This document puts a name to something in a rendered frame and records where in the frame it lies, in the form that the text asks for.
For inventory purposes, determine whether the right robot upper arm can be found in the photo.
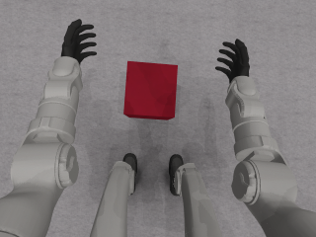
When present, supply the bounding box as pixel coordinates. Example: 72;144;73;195
231;159;316;237

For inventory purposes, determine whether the carton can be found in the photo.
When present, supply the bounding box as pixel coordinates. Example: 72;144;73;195
123;61;178;120

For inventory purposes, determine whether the right robot hand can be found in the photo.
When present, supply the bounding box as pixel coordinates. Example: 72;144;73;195
215;39;250;84

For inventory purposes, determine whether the left robot forearm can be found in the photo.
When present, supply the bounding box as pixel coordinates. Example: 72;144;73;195
10;56;83;186

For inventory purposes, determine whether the left robot hand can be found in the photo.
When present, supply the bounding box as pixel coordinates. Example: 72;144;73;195
60;19;97;65

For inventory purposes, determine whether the left robot upper arm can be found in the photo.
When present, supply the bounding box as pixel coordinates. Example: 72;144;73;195
0;142;79;237

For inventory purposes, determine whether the left robot thigh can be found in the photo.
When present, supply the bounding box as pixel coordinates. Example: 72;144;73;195
90;166;135;237

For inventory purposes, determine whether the right robot shin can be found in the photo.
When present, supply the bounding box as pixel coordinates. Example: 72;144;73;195
173;163;201;188

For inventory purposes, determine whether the right robot forearm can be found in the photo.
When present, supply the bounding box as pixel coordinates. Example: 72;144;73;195
225;75;298;198

